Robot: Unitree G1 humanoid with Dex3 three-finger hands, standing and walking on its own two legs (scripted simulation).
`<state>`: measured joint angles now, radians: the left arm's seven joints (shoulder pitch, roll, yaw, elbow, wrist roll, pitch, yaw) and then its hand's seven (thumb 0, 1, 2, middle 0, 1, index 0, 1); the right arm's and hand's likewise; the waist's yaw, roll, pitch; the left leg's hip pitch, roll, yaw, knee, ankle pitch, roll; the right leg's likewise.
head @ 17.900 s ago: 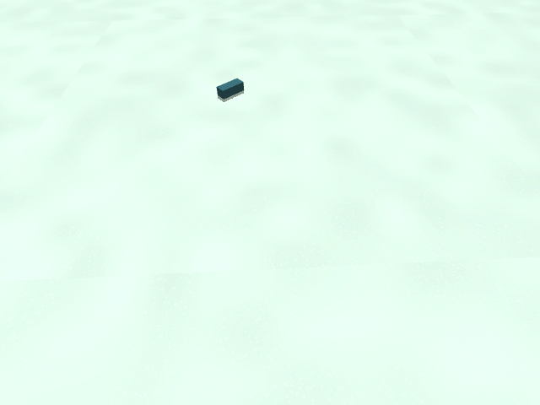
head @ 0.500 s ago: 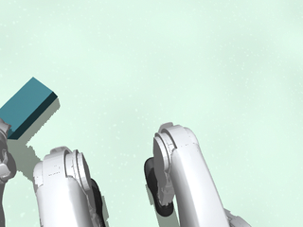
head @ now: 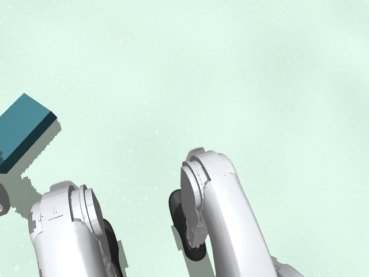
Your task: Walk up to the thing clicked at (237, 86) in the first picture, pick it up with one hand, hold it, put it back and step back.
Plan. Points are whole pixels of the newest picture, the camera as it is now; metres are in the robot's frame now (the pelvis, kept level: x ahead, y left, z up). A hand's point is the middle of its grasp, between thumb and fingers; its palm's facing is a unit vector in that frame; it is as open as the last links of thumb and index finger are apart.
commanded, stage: rise first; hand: left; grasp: from above
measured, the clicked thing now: (15, 133) +0.46 +0.30 -0.28
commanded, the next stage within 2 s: approach in 0.86 s
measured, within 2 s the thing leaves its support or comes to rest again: neither
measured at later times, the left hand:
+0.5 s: hand out of the picture +0.42 +0.35 -0.18, palm faces -0.25 -0.35 -0.90, open 13.9 cm
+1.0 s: hand out of the picture +0.42 +0.35 -0.18, palm faces -0.25 -0.35 -0.90, open 14.1 cm
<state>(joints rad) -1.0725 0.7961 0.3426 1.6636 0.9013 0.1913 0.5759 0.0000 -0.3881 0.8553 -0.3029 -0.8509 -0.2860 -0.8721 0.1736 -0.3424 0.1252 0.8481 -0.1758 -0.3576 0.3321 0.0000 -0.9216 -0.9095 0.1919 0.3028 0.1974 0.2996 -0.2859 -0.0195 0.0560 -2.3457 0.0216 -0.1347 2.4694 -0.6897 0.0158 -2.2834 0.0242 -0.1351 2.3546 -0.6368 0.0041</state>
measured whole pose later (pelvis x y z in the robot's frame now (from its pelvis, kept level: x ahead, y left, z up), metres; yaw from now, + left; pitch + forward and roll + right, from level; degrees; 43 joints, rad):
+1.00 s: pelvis +0.00 +0.00 +0.00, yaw +0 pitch +32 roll -9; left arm -1.04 0.78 0.34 1.66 0.91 0.17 0.57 0.00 -0.58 1.03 -0.14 -1.00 -0.12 -1.03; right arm 0.19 -0.34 0.11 0.86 -0.18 -0.37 0.35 0.00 -0.92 -0.91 0.19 0.30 0.20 0.30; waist -0.28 -0.01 0.03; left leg -2.34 0.02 -0.13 2.46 -0.69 0.02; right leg -2.28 0.02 -0.13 2.35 -0.64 0.00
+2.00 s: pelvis +0.00 +0.00 +0.01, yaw -1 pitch +32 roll -10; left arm -1.12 0.82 0.31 1.78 0.91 0.20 0.62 0.00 -0.59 1.07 -0.12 -0.96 -0.07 -1.01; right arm 0.16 -0.35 0.15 0.84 -0.20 -0.38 0.37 0.00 -0.91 -0.91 0.19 0.30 0.20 0.30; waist -0.35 -0.01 0.05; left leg -2.33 0.02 -0.15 2.46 -0.70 0.02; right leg -2.27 0.03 -0.14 2.33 -0.64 0.01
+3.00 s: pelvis -0.01 +0.01 +0.00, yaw -5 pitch +26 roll -15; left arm -1.22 1.04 0.27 1.89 0.87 0.16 0.74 0.00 -0.57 1.01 -0.13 -0.98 -0.10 -1.01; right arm 0.12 -0.39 0.33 0.73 -0.24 -0.44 0.40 0.00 -0.94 -0.92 0.19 0.30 0.20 0.30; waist -0.44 -0.16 0.25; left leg -2.30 0.02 -0.24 2.50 -0.69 0.02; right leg -2.19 0.05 -0.22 2.30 -0.61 0.03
